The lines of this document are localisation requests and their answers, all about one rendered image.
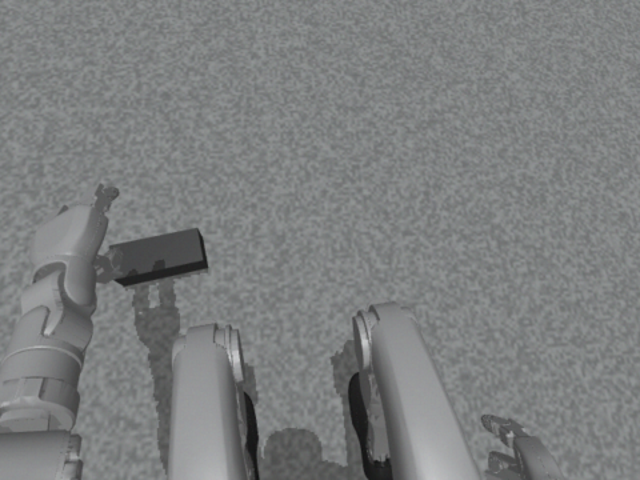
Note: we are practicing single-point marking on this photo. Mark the right robot hand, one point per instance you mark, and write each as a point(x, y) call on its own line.
point(532, 459)

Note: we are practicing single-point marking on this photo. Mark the right robot foot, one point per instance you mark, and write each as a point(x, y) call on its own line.
point(373, 469)

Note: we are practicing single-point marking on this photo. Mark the left robot foot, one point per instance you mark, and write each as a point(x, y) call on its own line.
point(252, 437)

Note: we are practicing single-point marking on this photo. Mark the carton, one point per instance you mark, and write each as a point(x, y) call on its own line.
point(161, 256)

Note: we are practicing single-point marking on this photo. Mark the left robot arm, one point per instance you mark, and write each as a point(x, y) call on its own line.
point(40, 372)

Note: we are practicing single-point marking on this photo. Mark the left robot hand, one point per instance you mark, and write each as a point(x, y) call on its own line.
point(80, 231)

